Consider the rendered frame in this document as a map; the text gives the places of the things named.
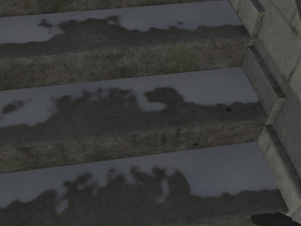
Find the right robot hand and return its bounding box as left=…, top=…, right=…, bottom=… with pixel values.
left=251, top=212, right=301, bottom=226

